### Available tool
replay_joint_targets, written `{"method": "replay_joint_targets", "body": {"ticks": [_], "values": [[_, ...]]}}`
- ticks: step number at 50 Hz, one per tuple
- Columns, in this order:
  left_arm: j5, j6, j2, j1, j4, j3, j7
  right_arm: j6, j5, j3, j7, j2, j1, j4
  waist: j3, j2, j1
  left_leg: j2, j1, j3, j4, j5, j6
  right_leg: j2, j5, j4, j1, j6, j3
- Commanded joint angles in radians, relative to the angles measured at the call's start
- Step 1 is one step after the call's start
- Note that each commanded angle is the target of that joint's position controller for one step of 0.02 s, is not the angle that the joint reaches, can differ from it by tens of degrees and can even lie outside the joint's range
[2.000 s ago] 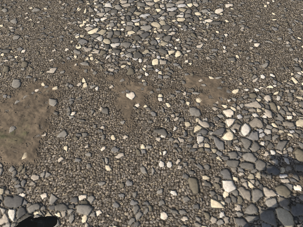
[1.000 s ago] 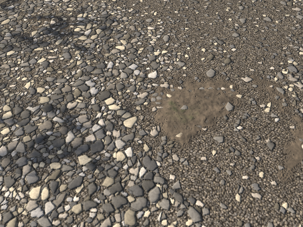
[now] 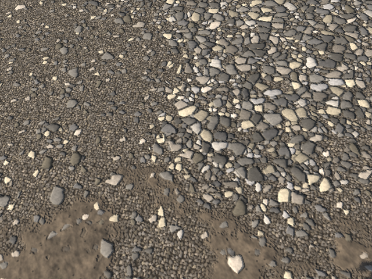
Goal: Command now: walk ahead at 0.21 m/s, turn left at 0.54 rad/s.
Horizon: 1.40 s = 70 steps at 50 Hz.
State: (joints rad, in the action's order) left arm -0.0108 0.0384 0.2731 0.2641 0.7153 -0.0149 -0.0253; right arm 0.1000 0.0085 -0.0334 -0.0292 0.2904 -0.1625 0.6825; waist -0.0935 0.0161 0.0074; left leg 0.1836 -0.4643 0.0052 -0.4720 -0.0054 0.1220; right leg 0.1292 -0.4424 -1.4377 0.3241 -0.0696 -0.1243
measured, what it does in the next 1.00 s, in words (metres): walks ahead, turning left: right foot, then left foot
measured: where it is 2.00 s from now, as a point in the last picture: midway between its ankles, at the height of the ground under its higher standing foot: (56, 218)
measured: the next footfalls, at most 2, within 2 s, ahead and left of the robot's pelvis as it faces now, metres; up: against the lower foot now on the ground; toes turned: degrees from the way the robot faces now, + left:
right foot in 0.36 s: +0.31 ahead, -0.13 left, +0.00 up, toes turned +32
left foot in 0.90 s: +0.09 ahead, +0.03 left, +0.00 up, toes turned +55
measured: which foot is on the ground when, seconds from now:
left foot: down 0.00-0.36, up 0.38-0.88, down 0.90-1.00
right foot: up 0.00-0.34, down 0.36-0.90, up 0.92-1.00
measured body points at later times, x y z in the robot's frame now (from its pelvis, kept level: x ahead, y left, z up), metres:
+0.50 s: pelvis +0.17 -0.08 +0.02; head +0.20 -0.08 +0.47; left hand +0.22 +0.25 -0.04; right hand +0.42 -0.30 -0.07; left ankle +0.10 +0.04 -0.63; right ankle +0.27 -0.15 -0.71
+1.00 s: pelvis +0.18 -0.01 +0.02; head +0.16 +0.03 +0.47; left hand +0.03 +0.29 -0.08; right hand +0.46 -0.11 -0.06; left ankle +0.07 +0.00 -0.71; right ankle +0.30 -0.11 -0.64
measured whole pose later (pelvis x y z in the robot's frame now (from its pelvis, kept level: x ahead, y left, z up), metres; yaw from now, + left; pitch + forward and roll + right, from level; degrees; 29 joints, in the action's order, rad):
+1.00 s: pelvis +0.18 -0.01 +0.02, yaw +56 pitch +2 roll -2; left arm 0.02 0.06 0.34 0.15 0.71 -0.11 0.02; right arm 0.02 -0.03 -0.07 -0.02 0.29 -0.36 0.67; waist 0.00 -0.05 0.01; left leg 0.00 -0.23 -0.02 -0.57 -0.39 0.09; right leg -0.05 -0.39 -1.06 0.51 0.00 0.01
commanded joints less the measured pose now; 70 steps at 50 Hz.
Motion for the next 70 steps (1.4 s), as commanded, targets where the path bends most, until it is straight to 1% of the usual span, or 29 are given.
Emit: {"method": "replay_joint_targets", "body": {"ticks": [1,3,6,10,16,17,19,20,21,22,26,31,39,43,44,45,46,47,48,49,50,51,55,62,65,67,68,69,70], "values": [[-0.015,0.011,0.150,-0.001,-0.150,-0.033,0.010,-0.019,-0.016,-0.045,0.022,0.149,-0.006,-0.110,0.145,-0.147,-0.048,-0.339,0.267,-0.593,0.227,0.014,0.199,-0.082,0.030,0.028,0.292,0.019,-0.062],[-0.024,0.010,0.115,0.025,-0.142,-0.027,0.003,-0.025,-0.014,-0.049,0.018,0.139,-0.002,-0.103,0.106,-0.076,-0.072,-0.260,0.137,-0.483,0.215,0.183,0.174,-0.103,0.031,0.224,0.236,0.011,-0.042],[-0.022,0.010,0.078,-0.048,-0.161,-0.017,-0.021,-0.049,-0.021,-0.069,0.037,0.182,-0.060,-0.074,0.214,-0.025,-0.050,-0.230,0.142,-0.431,0.136,0.481,0.158,-0.066,0.091,0.444,0.181,-0.032,-0.011],[0.003,-0.010,0.096,-0.163,-0.177,-0.027,-0.026,-0.110,-0.055,-0.083,0.074,0.196,-0.059,-0.086,0.256,0.065,-0.015,-0.181,0.173,-0.474,0.114,0.084,0.056,-0.035,0.268,0.607,0.167,-0.043,-0.047],[0.019,0.031,0.119,-0.225,-0.164,-0.056,-0.001,-0.143,-0.037,-0.091,0.086,0.160,-0.061,-0.123,0.194,0.185,0.006,-0.169,0.233,-0.611,0.044,-0.074,0.004,-0.033,0.283,0.952,0.030,-0.006,-0.080],[0.022,0.038,0.124,-0.180,-0.142,-0.064,0.003,-0.144,-0.042,-0.087,0.083,0.144,-0.043,-0.133,0.194,0.172,-0.018,-0.142,0.208,-0.601,-0.013,-0.130,-0.020,-0.068,0.387,1.079,-0.063,0.017,-0.066],[-0.002,0.017,0.179,-0.174,-0.163,-0.074,-0.007,-0.149,-0.024,-0.058,0.076,0.045,-0.182,-0.114,0.271,-0.120,0.046,0.024,-0.019,-0.337,-0.411,-0.689,-0.105,-0.423,0.697,1.053,-0.336,0.185,-0.325],[-0.039,0.005,0.188,-0.158,-0.149,-0.079,0.000,-0.137,-0.031,-0.082,0.063,0.145,-0.209,-0.158,0.288,-0.299,0.079,-0.016,-0.138,-0.279,-0.566,-0.682,-0.141,-0.553,0.636,1.106,-0.292,0.305,-0.519],[-0.028,0.002,0.139,-0.199,-0.166,-0.076,-0.002,-0.137,-0.032,-0.104,0.062,0.231,-0.187,-0.127,0.222,-0.212,0.056,-0.089,-0.163,-0.237,-0.659,-0.576,-0.182,-0.496,0.489,1.129,-0.243,0.307,-0.444],[-0.019,-0.005,0.101,-0.230,-0.172,-0.067,-0.008,-0.148,-0.039,-0.113,0.065,0.249,-0.163,-0.111,0.170,-0.144,0.042,-0.114,-0.180,-0.217,-0.702,-0.483,-0.199,-0.413,0.361,1.120,-0.195,0.263,-0.308],[-0.012,-0.027,0.101,-0.228,-0.162,-0.057,-0.031,-0.166,-0.035,-0.087,0.067,0.155,-0.148,-0.127,0.116,-0.136,0.022,-0.172,-0.202,-0.081,-0.833,-0.348,-0.238,-0.323,0.410,1.153,-0.115,0.257,-0.074],[-0.016,-0.039,0.140,-0.138,-0.118,-0.078,-0.035,-0.153,-0.034,-0.072,0.058,0.121,-0.049,-0.180,0.158,-0.149,-0.042,-0.264,-0.255,-0.053,-0.687,-0.330,-0.265,-0.394,0.471,1.164,-0.278,0.313,-0.005],[0.007,-0.034,0.200,-0.167,-0.084,-0.114,0.003,-0.172,-0.031,-0.067,0.024,0.096,-0.007,-0.193,0.169,-0.163,-0.034,-0.278,-0.019,0.044,-0.361,-0.336,-0.193,-0.455,0.500,1.141,-0.236,0.283,0.174],[0.058,-0.015,0.223,-0.179,-0.063,-0.130,0.014,-0.176,-0.053,-0.088,-0.003,0.125,-0.135,-0.125,0.187,-0.158,0.048,-0.240,0.265,0.124,-0.132,-0.345,-0.074,-0.475,-0.130,1.161,-0.091,0.194,0.196],[0.048,-0.017,0.179,-0.184,-0.059,-0.120,0.013,-0.168,-0.060,-0.102,0.003,0.140,-0.265,-0.050,0.191,-0.087,0.092,-0.196,0.429,0.137,-0.085,-0.376,-0.034,-0.420,-0.214,1.040,0.020,0.151,0.261],[0.029,-0.017,0.104,-0.227,-0.071,-0.100,0.022,-0.156,-0.069,-0.126,0.016,0.192,-0.436,0.020,0.148,0.130,0.162,-0.277,0.608,-0.062,0.042,-0.518,0.054,-0.314,-0.225,0.658,0.253,0.083,0.369],[0.003,0.001,0.017,-0.271,-0.147,-0.074,0.032,-0.118,-0.052,-0.134,0.017,0.312,-0.436,-0.018,0.066,0.348,0.119,-0.495,0.685,-0.633,0.134,-0.713,0.220,-0.165,-0.261,0.282,0.684,0.036,0.274],[0.036,0.041,0.095,-0.381,-0.199,-0.084,0.040,-0.069,-0.026,-0.118,0.002,0.266,-0.342,-0.071,0.053,0.214,0.146,-0.563,0.610,-0.827,0.324,-0.884,0.287,-0.149,-0.145,0.225,0.797,0.064,0.059],[0.061,0.070,0.157,-0.393,-0.205,-0.100,0.050,-0.041,-0.021,-0.096,0.004,0.221,-0.256,-0.084,-0.001,0.167,0.093,-0.557,0.555,-0.760,0.355,-0.838,0.245,-0.182,-0.022,0.263,0.779,0.091,0.030],[0.043,0.086,0.177,-0.334,-0.174,-0.108,0.053,-0.032,-0.034,-0.084,0.009,0.189,-0.222,-0.089,0.011,0.140,0.051,-0.515,0.539,-0.670,0.330,-0.744,0.207,-0.196,0.077,0.314,0.722,0.093,0.025],[0.021,0.092,0.182,-0.273,-0.136,-0.110,0.057,-0.037,-0.036,-0.067,0.019,0.156,-0.186,-0.091,0.018,0.134,0.018,-0.478,0.522,-0.538,0.311,-0.614,0.167,-0.219,0.183,0.380,0.668,0.078,0.047],[-0.106,0.034,0.136,-0.172,-0.061,-0.081,0.081,-0.058,0.027,-0.069,0.024,0.184,-0.157,-0.068,0.046,0.140,0.003,-0.337,0.410,-0.353,0.350,-0.487,0.080,-0.212,0.285,0.411,0.486,0.047,0.140],[-0.035,-0.035,0.115,-0.210,-0.049,-0.068,0.099,-0.035,0.009,-0.046,0.000,0.123,-0.283,0.008,0.012,0.112,0.042,-0.311,0.442,-0.212,0.377,-0.263,0.058,-0.216,0.386,0.470,0.473,0.027,0.197],[-0.017,-0.019,0.093,-0.354,-0.105,-0.044,0.120,-0.004,0.029,-0.036,0.032,0.130,-0.330,0.085,-0.107,0.068,0.071,-0.406,0.568,-0.024,0.482,-0.045,0.018,-0.154,0.431,0.695,0.512,0.142,0.182],[-0.015,-0.021,0.080,-0.276,-0.098,-0.031,0.105,0.000,0.039,-0.028,0.048,0.140,-0.305,0.115,-0.008,0.083,0.016,-0.404,0.608,0.098,0.321,0.765,-0.027,-0.065,0.337,0.743,0.267,0.228,0.312],[-0.005,-0.019,0.129,-0.006,-0.028,-0.049,0.089,-0.020,0.066,-0.042,0.065,0.192,-0.283,0.122,0.159,0.148,-0.113,-0.422,0.652,0.133,-0.057,1.205,-0.048,0.019,0.200,0.702,0.031,0.271,0.329],[-0.008,-0.011,0.171,0.217,0.037,-0.069,0.079,-0.029,0.059,-0.049,0.068,0.219,-0.237,0.109,0.248,0.117,-0.224,-0.403,0.530,0.148,-0.372,1.153,-0.052,0.033,0.160,0.763,-0.217,0.297,0.281],[-0.022,-0.016,0.275,0.339,0.064,-0.109,0.060,-0.017,0.034,-0.033,0.056,0.168,-0.237,0.076,0.322,-0.042,-0.251,-0.312,0.209,0.144,-0.763,0.764,-0.072,-0.119,-0.128,0.843,-0.498,0.373,-0.019],[-0.001,-0.030,0.317,0.267,0.065,-0.125,0.057,0.011,0.028,-0.015,0.028,0.076,-0.199,0.032,0.313,-0.329,-0.150,-0.050,-0.207,0.034,-1.100,-0.328,-0.120,-0.338,-0.327,1.099,-0.642,0.504,-0.653]]}}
